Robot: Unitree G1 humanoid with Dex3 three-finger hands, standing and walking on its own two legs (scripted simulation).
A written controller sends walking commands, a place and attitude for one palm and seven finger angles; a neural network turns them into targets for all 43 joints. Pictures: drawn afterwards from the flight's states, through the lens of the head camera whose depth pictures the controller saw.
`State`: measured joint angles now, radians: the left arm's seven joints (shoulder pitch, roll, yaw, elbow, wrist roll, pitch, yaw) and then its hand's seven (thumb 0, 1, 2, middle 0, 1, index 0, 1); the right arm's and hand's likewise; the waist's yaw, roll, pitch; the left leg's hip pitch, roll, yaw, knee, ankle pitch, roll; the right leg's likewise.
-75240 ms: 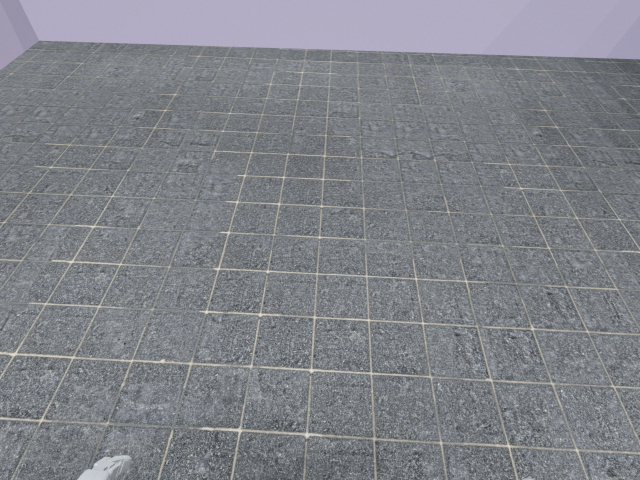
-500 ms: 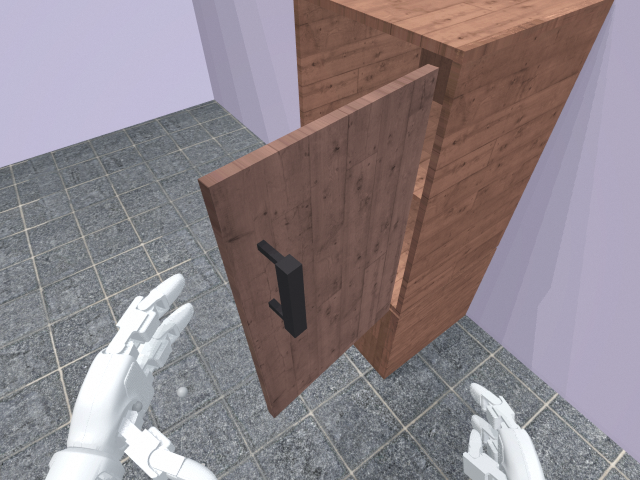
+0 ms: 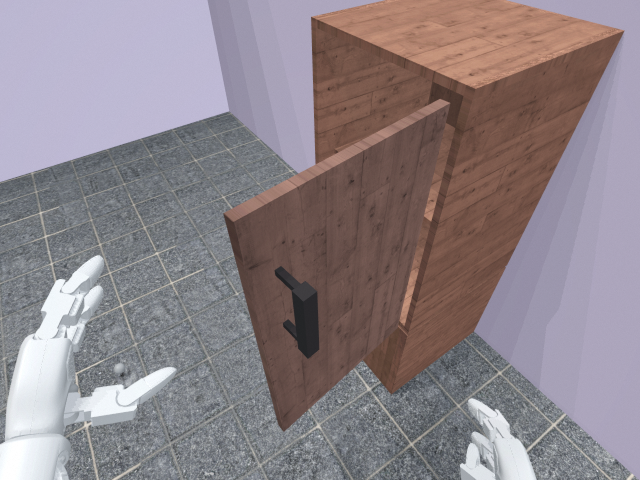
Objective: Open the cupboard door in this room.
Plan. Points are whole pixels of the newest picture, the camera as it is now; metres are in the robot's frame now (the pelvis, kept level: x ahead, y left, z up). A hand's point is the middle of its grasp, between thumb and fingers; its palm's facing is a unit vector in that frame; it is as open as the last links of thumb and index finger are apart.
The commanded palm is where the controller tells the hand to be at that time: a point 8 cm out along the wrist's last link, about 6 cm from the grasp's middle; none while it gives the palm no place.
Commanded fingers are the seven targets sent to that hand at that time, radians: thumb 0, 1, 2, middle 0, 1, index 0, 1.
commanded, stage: draw the hand back to the body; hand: left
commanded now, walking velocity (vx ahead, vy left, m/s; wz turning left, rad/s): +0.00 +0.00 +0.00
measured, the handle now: (296, 312) +0.31 +0.08 +0.05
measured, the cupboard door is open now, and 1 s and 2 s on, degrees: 97 97 97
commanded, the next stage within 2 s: step back with the hand held close in 0.68 s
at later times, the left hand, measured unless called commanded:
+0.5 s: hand (84, 330) +0.20 +0.26 +0.16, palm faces +0.46 -0.80 -0.39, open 7.7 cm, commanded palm +0.15 +0.29 +0.17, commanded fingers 0.00 0.90 0.90 -0.20 -0.30 -0.20 -0.30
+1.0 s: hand (73, 334) +0.19 +0.26 +0.17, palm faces +0.40 -0.79 -0.47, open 7.4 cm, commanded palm +0.13 +0.29 +0.18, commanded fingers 0.00 0.90 0.90 -0.20 -0.30 -0.20 -0.30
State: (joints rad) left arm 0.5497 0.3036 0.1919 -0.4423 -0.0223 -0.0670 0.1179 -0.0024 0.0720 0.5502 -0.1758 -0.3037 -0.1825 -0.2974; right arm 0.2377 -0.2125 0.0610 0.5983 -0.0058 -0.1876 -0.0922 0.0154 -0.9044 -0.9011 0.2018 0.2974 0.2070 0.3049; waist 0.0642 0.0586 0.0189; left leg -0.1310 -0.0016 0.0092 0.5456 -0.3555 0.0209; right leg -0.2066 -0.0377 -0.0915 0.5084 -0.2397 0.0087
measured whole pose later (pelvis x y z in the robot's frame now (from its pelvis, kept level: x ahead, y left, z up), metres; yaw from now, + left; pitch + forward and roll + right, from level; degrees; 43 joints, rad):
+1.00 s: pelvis -0.02 +0.00 +0.01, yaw -1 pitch -2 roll -1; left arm 0.48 0.36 0.40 -0.41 -0.04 -0.16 0.11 0.02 0.89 0.90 -0.21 -0.30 -0.21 -0.30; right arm 0.15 -0.23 0.02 0.59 -0.01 -0.07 -0.07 0.01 -0.90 -0.90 0.20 0.30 0.21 0.30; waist 0.02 0.05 0.06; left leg -0.14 0.01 0.03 0.44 -0.27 0.02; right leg -0.21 -0.02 -0.07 0.37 -0.12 0.00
